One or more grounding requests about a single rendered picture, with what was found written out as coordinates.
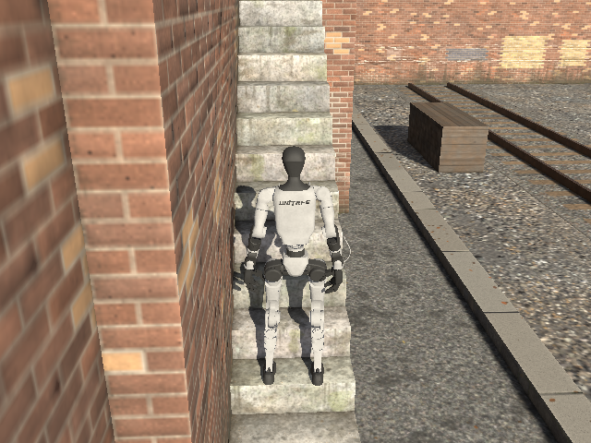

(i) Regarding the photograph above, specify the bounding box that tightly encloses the robot left hand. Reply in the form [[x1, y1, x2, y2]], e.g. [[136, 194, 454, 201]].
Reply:
[[243, 269, 265, 293]]

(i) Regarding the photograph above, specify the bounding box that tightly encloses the robot right upper arm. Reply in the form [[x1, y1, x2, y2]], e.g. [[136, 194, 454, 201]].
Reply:
[[314, 186, 336, 238]]

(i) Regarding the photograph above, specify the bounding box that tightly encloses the robot left shin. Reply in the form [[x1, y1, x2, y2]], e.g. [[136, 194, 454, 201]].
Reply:
[[264, 310, 278, 372]]

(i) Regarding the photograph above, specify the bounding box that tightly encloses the robot torso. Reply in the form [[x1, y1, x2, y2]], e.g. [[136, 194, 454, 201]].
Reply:
[[273, 182, 316, 277]]

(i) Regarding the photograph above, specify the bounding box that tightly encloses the robot right forearm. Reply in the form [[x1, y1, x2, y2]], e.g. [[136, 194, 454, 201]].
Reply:
[[327, 224, 344, 270]]

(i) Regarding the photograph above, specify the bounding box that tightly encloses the robot left upper arm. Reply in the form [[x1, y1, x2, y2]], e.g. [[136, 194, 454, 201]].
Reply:
[[252, 186, 275, 238]]

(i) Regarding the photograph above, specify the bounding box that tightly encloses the robot right hand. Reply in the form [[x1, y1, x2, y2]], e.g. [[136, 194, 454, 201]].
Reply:
[[320, 267, 343, 293]]

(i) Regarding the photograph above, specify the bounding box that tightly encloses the robot left forearm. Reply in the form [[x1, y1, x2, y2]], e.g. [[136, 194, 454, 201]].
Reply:
[[244, 224, 261, 269]]

